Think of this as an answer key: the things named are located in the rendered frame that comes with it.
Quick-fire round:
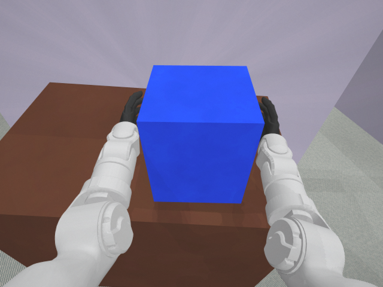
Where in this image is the robot left upper arm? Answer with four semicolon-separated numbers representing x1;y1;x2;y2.
3;200;133;287

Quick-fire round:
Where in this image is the left robot forearm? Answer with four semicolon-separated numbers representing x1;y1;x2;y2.
55;121;140;249

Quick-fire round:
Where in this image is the right robot forearm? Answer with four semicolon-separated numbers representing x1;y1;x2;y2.
256;133;332;230

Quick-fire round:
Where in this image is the carton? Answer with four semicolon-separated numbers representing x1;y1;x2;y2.
136;65;265;203

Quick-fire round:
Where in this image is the robot right upper arm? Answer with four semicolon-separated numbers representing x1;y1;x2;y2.
264;217;377;287

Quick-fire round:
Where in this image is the robot right hand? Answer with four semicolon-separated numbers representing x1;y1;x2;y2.
258;97;280;141

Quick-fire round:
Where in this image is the robot left hand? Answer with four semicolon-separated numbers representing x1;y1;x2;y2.
119;91;143;127

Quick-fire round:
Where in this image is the pedestal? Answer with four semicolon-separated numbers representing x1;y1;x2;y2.
0;83;282;287

